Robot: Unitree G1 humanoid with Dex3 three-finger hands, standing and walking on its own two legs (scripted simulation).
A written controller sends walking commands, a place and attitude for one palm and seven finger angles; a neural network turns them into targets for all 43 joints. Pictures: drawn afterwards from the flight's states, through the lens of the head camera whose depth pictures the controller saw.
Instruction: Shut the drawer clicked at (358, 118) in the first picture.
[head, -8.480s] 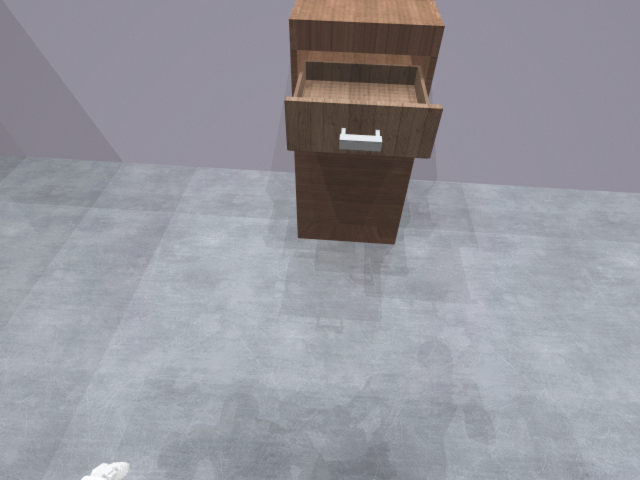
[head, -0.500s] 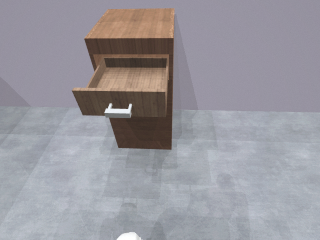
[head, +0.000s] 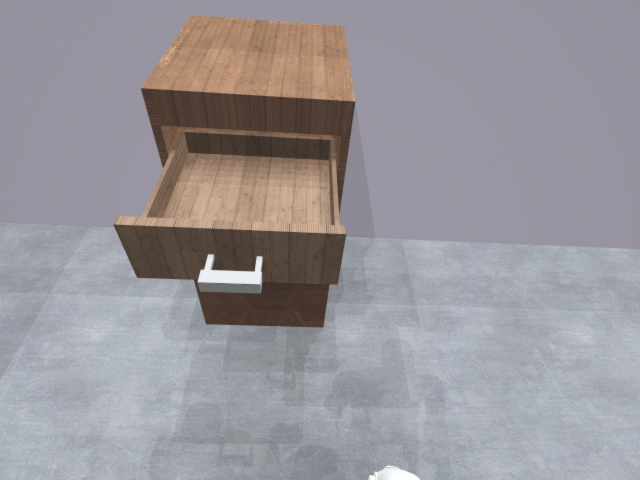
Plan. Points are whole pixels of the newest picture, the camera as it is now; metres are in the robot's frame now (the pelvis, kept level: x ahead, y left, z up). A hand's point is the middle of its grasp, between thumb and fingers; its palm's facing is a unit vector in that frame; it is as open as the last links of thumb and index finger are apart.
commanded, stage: take the last steps up to it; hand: left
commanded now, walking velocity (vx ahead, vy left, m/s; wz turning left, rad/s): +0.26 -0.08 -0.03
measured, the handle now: (232, 271) +0.45 +0.18 -0.05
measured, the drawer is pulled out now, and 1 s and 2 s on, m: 0.30 0.30 0.30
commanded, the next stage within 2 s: come to a stop and stand still in 0.26 s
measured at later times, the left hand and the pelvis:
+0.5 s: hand (245, 466) +0.18 +0.12 -0.17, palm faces +0.06 -0.97 -0.24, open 7.1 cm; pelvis +0.13 -0.07 -0.01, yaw +0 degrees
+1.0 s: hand out of the picture +0.10 +0.12 -0.18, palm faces +0.06 -0.98 -0.18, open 7.4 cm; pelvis +0.13 -0.05 +0.00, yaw -1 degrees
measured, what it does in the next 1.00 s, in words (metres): walks ahead: right foot, then left foot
